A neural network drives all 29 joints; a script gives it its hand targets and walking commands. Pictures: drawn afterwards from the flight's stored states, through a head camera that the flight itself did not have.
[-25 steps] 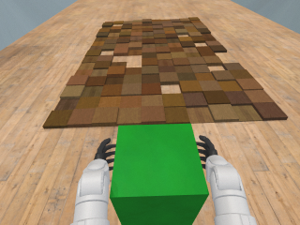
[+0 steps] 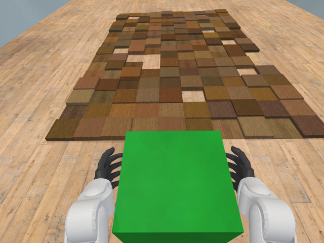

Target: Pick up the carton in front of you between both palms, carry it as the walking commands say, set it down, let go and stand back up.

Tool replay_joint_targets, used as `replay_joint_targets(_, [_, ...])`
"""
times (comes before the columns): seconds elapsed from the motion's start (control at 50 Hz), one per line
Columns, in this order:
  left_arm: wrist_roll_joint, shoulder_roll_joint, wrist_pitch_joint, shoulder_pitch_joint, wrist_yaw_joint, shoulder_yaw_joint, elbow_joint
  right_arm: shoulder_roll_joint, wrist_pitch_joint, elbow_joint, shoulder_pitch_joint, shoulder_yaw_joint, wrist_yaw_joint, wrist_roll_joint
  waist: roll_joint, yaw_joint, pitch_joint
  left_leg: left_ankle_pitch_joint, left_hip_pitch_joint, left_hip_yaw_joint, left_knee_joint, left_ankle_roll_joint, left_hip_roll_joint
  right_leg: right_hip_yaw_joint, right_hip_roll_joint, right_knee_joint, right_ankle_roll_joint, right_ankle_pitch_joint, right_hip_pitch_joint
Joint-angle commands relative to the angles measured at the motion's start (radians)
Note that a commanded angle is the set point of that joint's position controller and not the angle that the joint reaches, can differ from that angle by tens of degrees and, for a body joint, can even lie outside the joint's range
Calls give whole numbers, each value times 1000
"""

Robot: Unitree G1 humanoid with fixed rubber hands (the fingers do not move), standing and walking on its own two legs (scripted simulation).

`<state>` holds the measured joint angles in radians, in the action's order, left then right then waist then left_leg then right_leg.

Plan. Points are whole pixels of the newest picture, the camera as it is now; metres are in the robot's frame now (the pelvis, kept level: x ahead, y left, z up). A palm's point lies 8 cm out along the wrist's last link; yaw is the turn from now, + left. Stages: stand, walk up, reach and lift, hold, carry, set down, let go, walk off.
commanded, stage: carry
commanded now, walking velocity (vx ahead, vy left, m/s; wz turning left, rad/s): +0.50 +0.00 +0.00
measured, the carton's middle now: (173, 195) +0.25 -0.01 +0.02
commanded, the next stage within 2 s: none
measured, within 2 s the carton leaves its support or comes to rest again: neither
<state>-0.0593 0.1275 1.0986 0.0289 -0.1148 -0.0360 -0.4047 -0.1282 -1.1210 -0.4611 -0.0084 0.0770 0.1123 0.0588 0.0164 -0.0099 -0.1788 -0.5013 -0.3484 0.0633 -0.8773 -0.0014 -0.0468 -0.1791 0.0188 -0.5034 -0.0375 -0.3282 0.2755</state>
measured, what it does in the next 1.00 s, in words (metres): walks ahead: left foot, then right foot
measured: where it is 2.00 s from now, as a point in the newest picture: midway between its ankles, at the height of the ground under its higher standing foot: (158, 122)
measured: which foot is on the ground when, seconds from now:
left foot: up 0.00-0.22, down 0.24-0.78, up 0.80-1.00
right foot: down 0.00-0.26, up 0.28-0.74, down 0.76-1.00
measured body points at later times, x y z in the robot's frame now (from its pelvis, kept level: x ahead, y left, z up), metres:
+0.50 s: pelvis +0.28 +0.06 +0.02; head +0.27 +0.07 +0.47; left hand +0.54 +0.18 +0.10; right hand +0.50 -0.12 +0.10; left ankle +0.25 +0.11 -0.73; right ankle +0.31 -0.10 -0.67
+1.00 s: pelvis +0.61 -0.01 +0.01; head +0.62 -0.03 +0.46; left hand +0.87 +0.15 +0.13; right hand +0.89 -0.16 +0.13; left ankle +0.61 +0.13 -0.66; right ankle +0.61 -0.07 -0.73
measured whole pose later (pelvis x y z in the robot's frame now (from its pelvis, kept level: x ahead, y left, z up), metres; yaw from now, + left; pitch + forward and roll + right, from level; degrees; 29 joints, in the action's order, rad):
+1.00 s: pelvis +0.61 -0.01 +0.01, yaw +1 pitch +4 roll +1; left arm 0.04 0.13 1.16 0.10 -0.19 -0.09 -0.58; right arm -0.13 -1.17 -0.58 0.10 0.09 0.19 -0.01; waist 0.01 0.04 -0.06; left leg -0.22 -0.59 0.06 -1.04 0.04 -0.10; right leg -0.25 0.02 -0.37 -0.09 -0.20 0.24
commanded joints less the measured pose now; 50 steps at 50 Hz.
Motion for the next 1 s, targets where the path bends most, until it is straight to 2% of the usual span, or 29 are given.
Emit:
replay_joint_targets(0.0, [196,789,26,311,28,516,-197,-782,-12,-158,414,-631,-50,-271,-89,45,-105,-53,-557,-8,-134,16,-47,497,381,219,-178,445,-572])
replay_joint_targets(0.02, [205,774,29,329,13,520,-218,-772,-11,-152,394,-608,-33,-261,-90,44,-80,-21,-555,6,-60,15,-57,439,357,254,-147,404,-550])
replay_joint_targets(0.08, [236,702,24,299,-23,530,-250,-714,2,-137,301,-537,29,-212,-129,35,-60,177,-353,78,151,-2,-16,234,271,279,-89,385,-404])
replay_joint_targets(0.14, [251,627,18,261,-49,521,-252,-645,15,-131,245,-484,78,-177,-175,30,-23,340,-118,152,311,7,32,113,235,263,-46,426,-235])
replay_joint_targets(0.18, [259,598,17,255,-59,517,-254,-617,17,-131,236,-470,92,-178,-162,11,-61,394,131,219,354,23,75,23,204,112,-15,520,-128])
replay_joint_targets(0.2, [261,586,18,249,-62,516,-257,-604,15,-128,225,-465,96,-180,-136,2,-100,332,290,246,364,28,97,-30,163,-19,6,530,-59])
replay_joint_targets(0.22, [259,564,19,252,-65,507,-255,-593,13,-131,223,-461,98,-182,-75,-18,-141,254,461,138,379,35,12,-38,130,-202,33,397,63])
replay_joint_targets(0.24, [263,548,27,264,-65,505,-275,-569,12,-130,221,-456,101,-185,160,-26,-151,-28,487,-378,600,128,-267,-49,30,-497,79,158,232])
replay_joint_targets(0.26, [272,556,33,265,-63,515,-277,-589,7,-137,245,-474,98,-208,257,-21,-152,25,527,-661,712,236,-408,79,-19,-699,64,-156,391])
replay_joint_targets(0.28, [272,581,35,261,-58,523,-261,-614,5,-165,265,-495,88,-227,150,-14,-135,112,483,-594,698,241,-403,163,64,-793,34,-148,420])
replay_joint_targets(0.3, [266,615,34,254,-48,518,-244,-650,9,-175,282,-521,75,-237,78,-17,-122,218,410,-506,683,224,-366,168,99,-804,14,-111,411])
replay_joint_targets(0.32, [256,658,28,248,-38,518,-227,-677,13,-189,305,-544,61,-245,6,-14,-118,238,355,-418,684,198,-345,182,129,-761,3,-44,394])
replay_joint_targets(0.34, [243,689,21,235,-29,515,-214,-696,18,-202,321,-568,46,-251,-7,-8,-113,263,307,-331,697,165,-317,186,146,-692,4,16,368])
replay_joint_targets(0.38, [210,712,9,201,-17,520,-207,-707,21,-220,314,-599,20,-257,50,-5,-109,288,280,-205,721,126,-271,141,124,-581,12,71,334])
replay_joint_targets(0.42, [182,715,0,176,-11,523,-202,-698,20,-225,308,-628,-7,-272,73,-6,-88,293,288,-134,746,118,-244,100,107,-475,26,114,339])
replay_joint_targets(0.54, [154,641,25,143,-29,525,-207,-599,-5,-186,234,-593,-12,-255,119,-11,16,509,380,-9,740,120,-197,17,74,-186,47,252,413])
replay_joint_targets(0.62, [187,615,45,182,-32,538,-236,-579,-16,-183,219,-559,10,-227,130,-16,92,638,410,43,715,124,-190,-33,57,-77,27,280,400])
replay_joint_targets(0.66, [215,616,45,219,-31,547,-280,-586,-14,-221,244,-561,21,-232,139,-15,100,704,422,61,692,115,-195,-48,48,-36,4,289,339])
replay_joint_targets(0.68, [231,618,43,236,-31,548,-301,-591,-12,-247,266,-567,25,-240,145,-10,79,811,425,83,642,105,-191,-66,32,-26,-10,281,269])
replay_joint_targets(0.7, [245,614,40,238,-32,549,-322,-591,-10,-276,283,-573,30,-250,151,0,35,933,421,112,551,94,-184,-99,-4,-24,-17,246,162])
replay_joint_targets(0.72, [252,604,39,226,-34,543,-330,-582,-11,-298,292,-575,35,-257,125,19,-25,1001,387,163,395,71,-153,-144,-54,16,-18,215,-3])
replay_joint_targets(0.74, [255,590,39,216,-36,536,-340,-566,-13,-314,294,-577,40,-262,61,37,-110,881,263,177,182,46,-113,-94,-26,23,-19,163,-229])
replay_joint_targets(0.76, [252,564,42,217,-40,519,-343,-549,-21,-342,309,-589,44,-269,-139,47,-225,604,-12,148,-138,2,-43,350,259,89,-127,-48,-478])
replay_joint_targets(0.78, [272,561,42,214,-40,518,-336,-526,-27,-367,311,-592,45,-275,-350,60,-253,77,-249,72,-368,-16,105,742,407,281,-228,-19,-574])
replay_joint_targets(0.8, [283,569,46,234,-36,524,-368,-553,-27,-355,329,-604,50,-283,-274,40,-221,52,-321,-47,-505,20,33,652,412,273,-224,100,-541])
replay_joint_targets(0.84, [299,601,38,317,-31,537,-378,-583,-22,-332,373,-583,51,-270,-75,26,-184,154,-307,-75,-453,57,-58,454,355,240,-163,263,-380])
replay_joint_targets(0.86, [301,599,36,360,-31,541,-372,-585,-19,-306,389,-570,53,-261,-43,20,-161,204,-273,-82,-370,59,-85,381,327,265,-128,238,-302])
replay_joint_targets(0.9, [304,564,38,411,-34,531,-341,-564,-17,-257,417,-545,64,-234,-76,22,-151,251,-231,-43,-284,55,-73,275,291,294,-99,171,-234])
replay_joint_targets(0.98, [286,461,49,522,-54,472,-214,-486,-24,-130,547,-487,97,-203,-121,38,-73,339,-323,11,-79,25,-64,176,259,343,-120,137,-219])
